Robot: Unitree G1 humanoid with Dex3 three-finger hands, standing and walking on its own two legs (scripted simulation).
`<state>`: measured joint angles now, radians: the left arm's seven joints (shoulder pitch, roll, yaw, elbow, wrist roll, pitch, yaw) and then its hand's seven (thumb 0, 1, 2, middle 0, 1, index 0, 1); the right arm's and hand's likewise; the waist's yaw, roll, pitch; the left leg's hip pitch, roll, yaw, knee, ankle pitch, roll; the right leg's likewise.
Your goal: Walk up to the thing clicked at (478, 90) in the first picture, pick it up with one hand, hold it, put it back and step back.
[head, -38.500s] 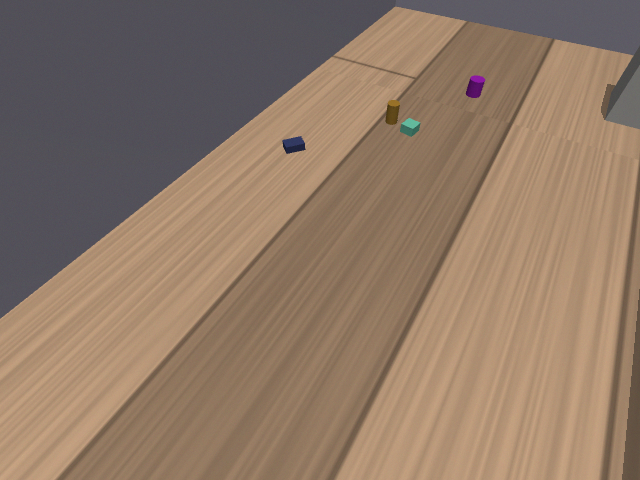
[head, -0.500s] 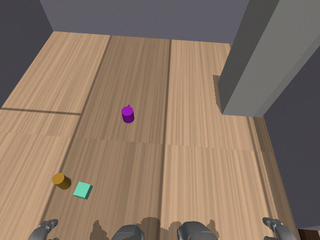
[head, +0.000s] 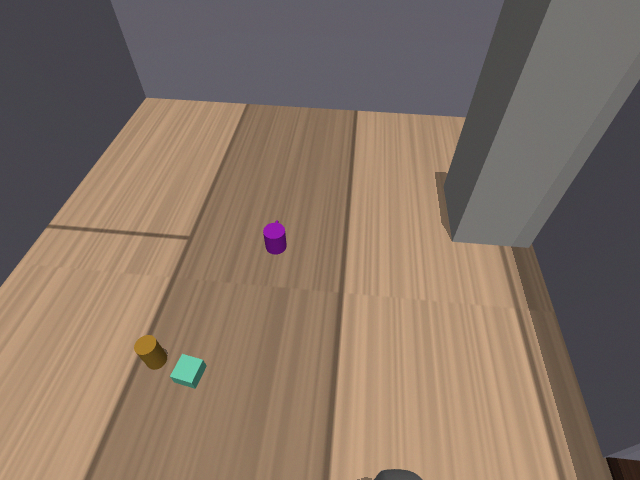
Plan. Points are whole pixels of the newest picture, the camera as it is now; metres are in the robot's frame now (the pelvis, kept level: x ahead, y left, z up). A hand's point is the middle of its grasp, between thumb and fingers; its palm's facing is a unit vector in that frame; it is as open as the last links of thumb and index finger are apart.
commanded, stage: step back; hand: left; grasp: from above
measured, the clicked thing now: (275, 235) +1.09 +0.21 -0.71
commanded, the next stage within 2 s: stand in 0.78 s
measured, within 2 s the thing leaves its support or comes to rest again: neither
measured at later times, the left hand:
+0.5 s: hand out of the picture +0.10 +0.26 -0.15, palm faces +0.03 -0.93 -0.36, open 7.4 cm
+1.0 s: hand (151, 469) +0.16 +0.25 -0.13, palm faces -0.04 -0.94 -0.34, open 7.4 cm
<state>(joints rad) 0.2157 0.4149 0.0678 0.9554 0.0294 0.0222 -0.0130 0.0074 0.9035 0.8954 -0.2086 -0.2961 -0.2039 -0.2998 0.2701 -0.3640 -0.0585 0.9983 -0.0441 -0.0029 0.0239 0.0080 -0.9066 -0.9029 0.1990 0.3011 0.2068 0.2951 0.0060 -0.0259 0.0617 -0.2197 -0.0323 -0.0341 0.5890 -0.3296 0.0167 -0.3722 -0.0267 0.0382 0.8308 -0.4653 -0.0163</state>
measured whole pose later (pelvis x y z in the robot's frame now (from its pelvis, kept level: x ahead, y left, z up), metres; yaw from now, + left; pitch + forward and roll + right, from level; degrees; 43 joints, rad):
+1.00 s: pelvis +0.06 +0.00 +0.02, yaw -2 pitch -2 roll +0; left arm 0.07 0.35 0.00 1.13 0.00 -0.03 -0.01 0.01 0.91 0.90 -0.21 -0.30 -0.20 -0.30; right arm 0.04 -0.34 -0.01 1.13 -0.01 -0.02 0.02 0.01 -0.91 -0.90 0.20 0.30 0.21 0.30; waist 0.01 0.00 0.06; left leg -0.14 0.02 0.03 0.36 -0.17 -0.01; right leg -0.09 -0.02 0.00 0.35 -0.21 0.02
